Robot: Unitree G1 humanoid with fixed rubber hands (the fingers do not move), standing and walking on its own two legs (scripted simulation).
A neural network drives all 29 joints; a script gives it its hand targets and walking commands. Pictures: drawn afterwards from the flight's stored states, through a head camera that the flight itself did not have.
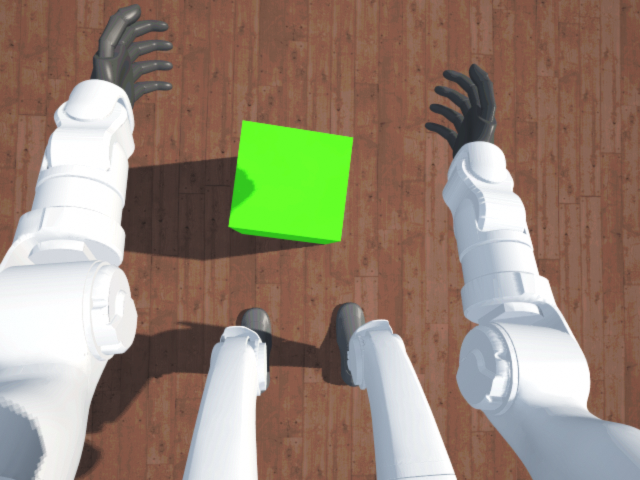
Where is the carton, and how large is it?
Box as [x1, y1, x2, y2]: [229, 120, 352, 243]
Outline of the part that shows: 243,120 229,226 241,233 318,243 329,243 340,240 352,137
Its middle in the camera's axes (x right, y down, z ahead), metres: -0.06 -0.11 +0.84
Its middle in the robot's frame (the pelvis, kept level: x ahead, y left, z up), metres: +0.49 +0.01 -0.52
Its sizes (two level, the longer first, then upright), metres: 0.210 0.200 0.250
